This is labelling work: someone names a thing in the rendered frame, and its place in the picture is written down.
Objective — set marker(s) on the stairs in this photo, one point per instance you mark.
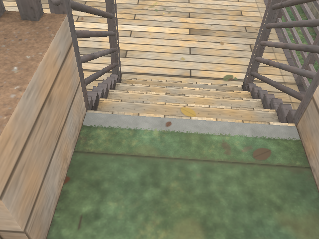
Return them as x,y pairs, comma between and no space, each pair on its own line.
184,111

